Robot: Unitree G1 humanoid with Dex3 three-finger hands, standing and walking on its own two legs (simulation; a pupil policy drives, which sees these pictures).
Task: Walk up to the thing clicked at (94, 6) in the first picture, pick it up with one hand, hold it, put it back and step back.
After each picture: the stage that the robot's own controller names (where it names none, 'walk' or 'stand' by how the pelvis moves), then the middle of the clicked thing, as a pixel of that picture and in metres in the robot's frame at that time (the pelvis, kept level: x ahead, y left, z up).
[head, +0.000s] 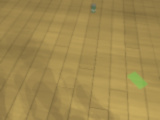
stand; (93, 8) +2.09 -0.23 -0.72
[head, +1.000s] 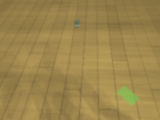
walk; (77, 23) +1.95 +0.14 -0.70
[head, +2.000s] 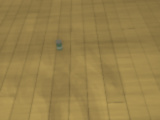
walk; (59, 45) +1.30 +0.32 -0.72
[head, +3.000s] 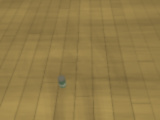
walk; (62, 81) +0.84 +0.22 -0.72
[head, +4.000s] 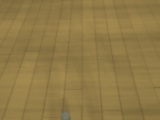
walk; (66, 118) +0.48 +0.16 -0.71
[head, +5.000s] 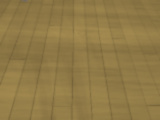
stand; out of the picture +0.33 +0.15 -0.71
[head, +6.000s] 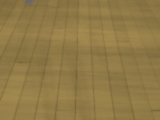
stand; out of the picture +0.30 +0.14 -0.73
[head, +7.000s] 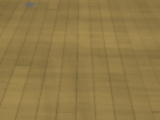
stand; out of the picture +0.30 +0.15 -0.73
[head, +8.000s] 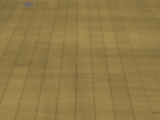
stand; out of the picture +0.28 +0.16 -0.73
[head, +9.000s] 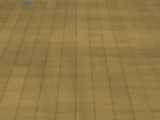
stand; out of the picture +0.29 +0.16 -0.73
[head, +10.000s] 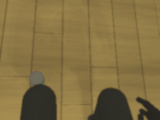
go down; (37, 79) +0.36 +0.18 -0.39
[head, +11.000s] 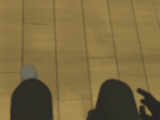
go down; (29, 74) +0.37 +0.20 -0.31
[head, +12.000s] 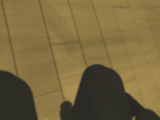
close in; out of the picture +0.36 +0.23 -0.22
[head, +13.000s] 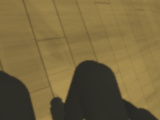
close; out of the picture +0.36 +0.24 -0.21
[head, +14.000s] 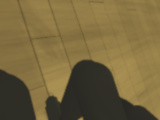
lift; out of the picture +0.37 +0.25 -0.21
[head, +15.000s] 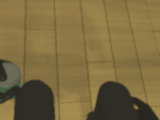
lift; (8, 82) +0.30 +0.24 -0.07
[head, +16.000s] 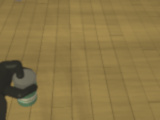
hold; (26, 88) +0.33 +0.18 +0.04
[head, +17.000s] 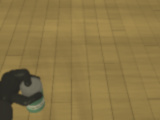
hold; (33, 95) +0.31 +0.16 -0.01
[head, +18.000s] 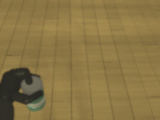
hold; (34, 94) +0.32 +0.16 -0.01
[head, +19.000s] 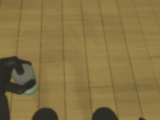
crouch; (26, 80) +0.36 +0.18 -0.08
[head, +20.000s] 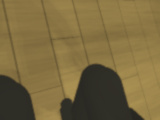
lower; out of the picture +0.37 +0.25 -0.23
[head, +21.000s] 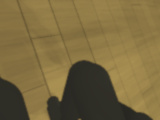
lower; out of the picture +0.38 +0.28 -0.22
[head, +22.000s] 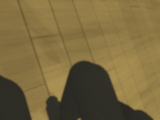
lower; out of the picture +0.38 +0.28 -0.22
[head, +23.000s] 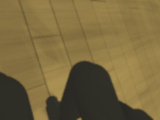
lower; out of the picture +0.37 +0.28 -0.23
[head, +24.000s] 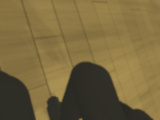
lower; out of the picture +0.37 +0.28 -0.23
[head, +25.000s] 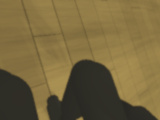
withdraw; out of the picture +0.36 +0.25 -0.22
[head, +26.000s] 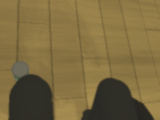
walk; (21, 72) +0.38 +0.22 -0.29
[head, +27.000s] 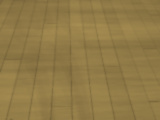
stand; out of the picture +0.31 +0.16 -0.65
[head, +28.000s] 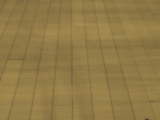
stand; out of the picture +0.32 +0.18 -0.67
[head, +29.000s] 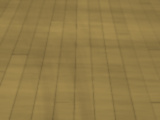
stand; out of the picture +0.33 +0.17 -0.68
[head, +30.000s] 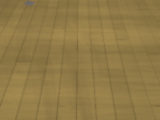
walk; out of the picture +0.34 +0.17 -0.72
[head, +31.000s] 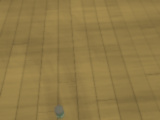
walk; (59, 112) +0.46 +0.18 -0.70
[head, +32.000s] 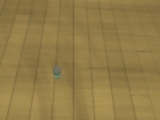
walk; (57, 72) +0.74 +0.14 -0.70
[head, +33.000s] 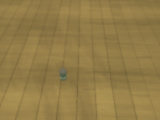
stand; (63, 74) +0.93 +0.18 -0.71
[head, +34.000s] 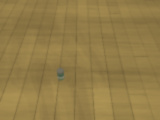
stand; (60, 74) +0.92 +0.18 -0.73
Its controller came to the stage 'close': yes
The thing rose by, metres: 0.70
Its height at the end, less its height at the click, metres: +0.00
